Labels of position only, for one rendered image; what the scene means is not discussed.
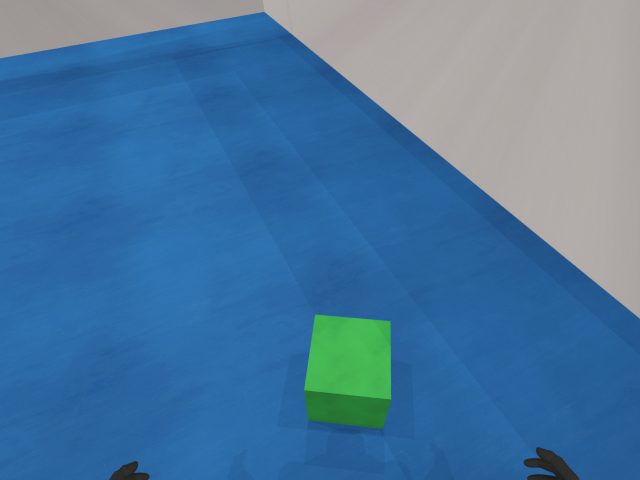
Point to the carton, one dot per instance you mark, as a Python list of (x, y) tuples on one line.
[(348, 378)]

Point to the right robot hand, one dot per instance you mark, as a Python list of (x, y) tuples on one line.
[(551, 462)]

